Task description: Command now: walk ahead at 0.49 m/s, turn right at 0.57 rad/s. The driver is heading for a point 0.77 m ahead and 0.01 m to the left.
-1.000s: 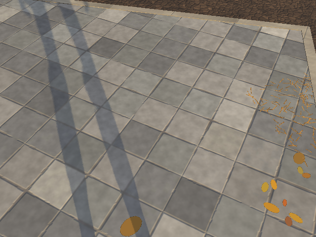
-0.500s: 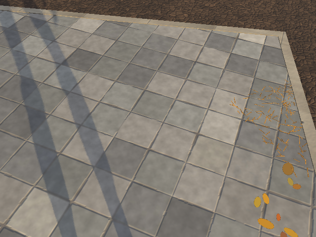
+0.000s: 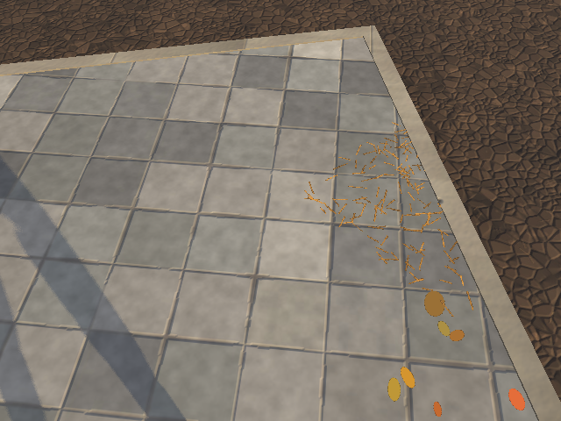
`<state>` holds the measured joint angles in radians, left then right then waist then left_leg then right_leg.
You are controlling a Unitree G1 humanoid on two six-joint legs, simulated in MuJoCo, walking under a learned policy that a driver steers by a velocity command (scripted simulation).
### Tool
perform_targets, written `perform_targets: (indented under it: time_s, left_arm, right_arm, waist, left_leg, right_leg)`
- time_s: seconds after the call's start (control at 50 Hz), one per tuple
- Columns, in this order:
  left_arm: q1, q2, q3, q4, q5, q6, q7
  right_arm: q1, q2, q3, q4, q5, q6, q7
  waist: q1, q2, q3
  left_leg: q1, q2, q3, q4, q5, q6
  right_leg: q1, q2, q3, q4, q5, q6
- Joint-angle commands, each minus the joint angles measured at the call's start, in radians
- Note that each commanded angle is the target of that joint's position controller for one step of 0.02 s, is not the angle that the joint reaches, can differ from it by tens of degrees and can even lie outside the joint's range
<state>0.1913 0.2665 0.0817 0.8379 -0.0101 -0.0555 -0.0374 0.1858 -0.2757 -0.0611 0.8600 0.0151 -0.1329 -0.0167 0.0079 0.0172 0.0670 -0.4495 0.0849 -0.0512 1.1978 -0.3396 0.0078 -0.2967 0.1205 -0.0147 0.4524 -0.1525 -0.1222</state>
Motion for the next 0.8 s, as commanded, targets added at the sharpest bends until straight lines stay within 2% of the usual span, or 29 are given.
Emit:
perform_targets:
  time_s: [0.02, 0.06, 0.1, 0.16, 0.2, 0.24, 0.3, 0.32, 0.34, 0.36, 0.38, 0.4, 0.42, 0.44, 0.46, 0.48, 0.5, 0.54, 0.6, 0.66, 0.74, 0.8]
  left_arm:
    - [-0.036, 0.122, 0.023, -0.081, -0.003, -0.029, 0.016]
    - [0.013, 0.151, 0.030, -0.074, -0.003, -0.028, 0.032]
    - [0.062, 0.161, 0.032, -0.066, -0.004, -0.024, 0.043]
    - [0.115, 0.159, 0.031, -0.056, -0.011, -0.014, 0.050]
    - [0.152, 0.151, 0.028, -0.042, -0.016, -0.011, 0.052]
    - [0.191, 0.136, 0.023, -0.025, -0.016, -0.007, 0.054]
    - [0.225, 0.142, 0.024, -0.010, -0.006, 0.004, 0.061]
    - [0.221, 0.148, 0.026, -0.010, -0.005, 0.007, 0.061]
    - [0.202, 0.144, 0.023, -0.017, -0.004, 0.009, 0.059]
    - [0.176, 0.121, 0.011, -0.034, 0.004, 0.007, 0.053]
    - [0.259, 0.066, -0.008, -0.045, 0.003, -0.003, 0.049]
    - [0.346, 0.045, -0.021, -0.029, -0.014, -0.015, 0.046]
    - [0.251, 0.139, -0.002, -0.038, -0.029, -0.019, 0.047]
    - [0.148, 0.159, 0.003, -0.064, -0.028, -0.021, 0.047]
    - [0.091, 0.146, 0.002, -0.079, -0.014, -0.025, 0.047]
    - [0.081, 0.131, 0.005, -0.083, -0.003, -0.026, 0.045]
    - [0.097, 0.112, 0.004, -0.082, -0.002, -0.024, 0.043]
    - [0.109, 0.071, -0.005, -0.079, -0.003, -0.017, 0.042]
    - [0.014, 0.051, -0.017, -0.115, 0.009, -0.018, 0.040]
    - [-0.089, 0.033, -0.028, -0.139, 0.006, -0.027, 0.031]
    - [-0.202, 0.048, -0.029, -0.178, -0.006, -0.033, 0.015]
    - [-0.221, 0.077, -0.021, -0.197, -0.007, -0.038, 0.001]
  right_arm:
    - [0.051, -0.112, -0.036, -0.059, -0.024, 0.012, -0.008]
    - [-0.035, -0.096, -0.031, -0.096, -0.034, 0.023, -0.014]
    - [-0.122, -0.085, -0.026, -0.127, -0.033, 0.022, -0.013]
    - [-0.222, -0.062, -0.013, -0.160, -0.025, 0.012, 0.003]
    - [-0.266, -0.061, -0.009, -0.178, -0.014, 0.005, 0.016]
    - [-0.295, -0.072, -0.006, -0.191, -0.012, -0.005, 0.031]
    - [-0.290, -0.097, -0.009, -0.202, -0.011, -0.018, 0.045]
    - [-0.252, -0.111, -0.014, -0.196, -0.010, -0.021, 0.044]
    - [-0.156, -0.135, -0.027, -0.171, -0.014, -0.024, 0.039]
    - [-0.007, -0.175, -0.041, -0.144, -0.027, -0.028, 0.033]
    - [0.152, -0.255, -0.063, -0.121, -0.041, -0.024, 0.029]
    - [0.226, -0.232, -0.065, -0.070, -0.019, -0.009, 0.043]
    - [0.196, -0.148, -0.041, -0.079, 0.004, -0.004, 0.044]
    - [0.115, -0.114, -0.030, -0.092, 0.002, 0.005, 0.040]
    - [0.059, -0.099, -0.021, -0.099, -0.009, 0.012, 0.039]
    - [0.034, -0.083, -0.014, -0.100, -0.019, 0.013, 0.040]
    - [0.028, -0.076, -0.010, -0.096, -0.026, 0.012, 0.040]
    - [0.040, -0.083, -0.011, -0.081, -0.017, 0.009, 0.041]
    - [0.069, -0.131, -0.024, -0.061, -0.009, 0.013, 0.032]
    - [0.105, -0.148, -0.027, -0.042, 0.000, 0.024, 0.024]
    - [0.187, -0.160, -0.027, -0.002, 0.010, 0.039, 0.020]
    - [0.197, -0.176, -0.033, 0.015, 0.012, 0.056, 0.015]
  waist:
    - [-0.040, -0.029, -0.075]
    - [-0.017, -0.037, -0.044]
    - [0.016, -0.052, -0.028]
    - [0.059, -0.081, -0.028]
    - [0.078, -0.090, -0.033]
    - [0.094, -0.093, -0.037]
    - [0.080, -0.120, -0.042]
    - [0.057, -0.140, -0.052]
    - [0.003, -0.142, -0.102]
    - [-0.071, -0.121, -0.230]
    - [-0.087, 0.049, -0.400]
    - [-0.074, 0.271, -0.459]
    - [-0.097, 0.151, -0.309]
    - [-0.090, 0.071, -0.171]
    - [-0.067, 0.023, -0.087]
    - [-0.039, 0.029, -0.054]
    - [-0.018, 0.055, -0.059]
    - [-0.005, 0.077, -0.066]
    - [-0.021, 0.058, -0.051]
    - [-0.052, 0.053, -0.040]
    - [-0.085, 0.057, -0.018]
    - [-0.061, 0.066, -0.021]
  left_leg:
    - [-0.121, 0.058, -0.035, -0.108, 0.070, -0.030]
    - [-0.161, 0.043, -0.018, -0.233, 0.175, -0.060]
    - [-0.176, 0.017, -0.016, -0.387, 0.313, -0.072]
    - [-0.116, -0.033, -0.005, -0.584, 0.454, -0.068]
    - [-0.094, -0.048, -0.006, -0.650, 0.483, -0.060]
    - [-0.111, -0.050, -0.011, -0.694, 0.471, -0.044]
    - [-0.095, -0.063, -0.001, -0.736, 0.345, -0.007]
    - [-0.045, -0.075, 0.014, -0.750, 0.295, 0.014]
    - [0.088, -0.096, 0.037, -0.791, 0.298, 0.048]
    - [0.336, -0.019, -0.026, -0.743, 0.340, 0.110]
    - [0.732, 0.184, -0.321, -0.717, 0.312, 0.241]
    - [0.877, 0.321, -0.666, -0.844, 0.089, 0.324]
    - [0.785, 0.294, -0.642, -0.886, -0.092, 0.276]
    - [0.635, 0.253, -0.505, -0.918, -0.066, 0.237]
    - [0.499, 0.210, -0.405, -0.953, 0.034, 0.224]
    - [0.418, 0.176, -0.338, -0.980, 0.124, 0.216]
    - [0.371, 0.151, -0.291, -1.001, 0.182, 0.210]
    - [0.330, 0.132, -0.219, -1.034, 0.277, 0.220]
    - [0.317, 0.126, -0.139, -1.069, 0.380, 0.228]
    - [0.298, 0.084, -0.049, -1.073, 0.403, 0.194]
    - [0.368, 0.122, -0.048, -1.047, 0.386, 0.181]
    - [0.465, 0.170, -0.065, -0.984, 0.458, 0.157]
  right_leg:
    - [0.074, -0.273, 0.361, -0.278, 0.070, -0.179]
    - [0.037, -0.250, 0.322, -0.290, 0.086, -0.172]
    - [0.033, -0.222, 0.300, -0.282, 0.075, -0.142]
    - [0.033, -0.194, 0.282, -0.255, 0.054, -0.100]
    - [0.073, -0.208, 0.303, -0.233, 0.037, -0.091]
    - [0.160, -0.240, 0.331, -0.179, 0.061, -0.091]
    - [0.276, -0.291, 0.385, -0.101, 0.185, -0.084]
    - [0.294, -0.296, 0.390, -0.068, 0.282, -0.076]
    - [0.297, -0.262, 0.367, 0.019, 0.443, -0.058]
    - [0.217, -0.216, 0.326, 0.207, 0.473, -0.031]
    - [-0.083, -0.096, 0.230, 0.537, 0.213, 0.040]
    - [-0.330, -0.016, 0.192, 0.760, -0.416, 0.081]
    - [-0.445, -0.078, 0.227, 0.841, -0.393, 0.074]
    - [-0.470, -0.120, 0.187, 0.836, -0.301, 0.073]
    - [-0.452, -0.156, 0.149, 0.783, -0.234, 0.077]
    - [-0.417, -0.191, 0.134, 0.725, -0.187, 0.079]
    - [-0.370, -0.212, 0.125, 0.686, -0.164, 0.083]
    - [-0.344, -0.226, 0.097, 0.617, -0.146, 0.096]
    - [-0.372, -0.241, 0.071, 0.440, -0.021, 0.121]
    - [-0.304, -0.214, 0.040, 0.232, 0.161, 0.126]
    - [-0.276, -0.184, 0.033, 0.112, 0.220, 0.114]
    - [-0.259, -0.173, 0.037, 0.059, 0.120, 0.076]
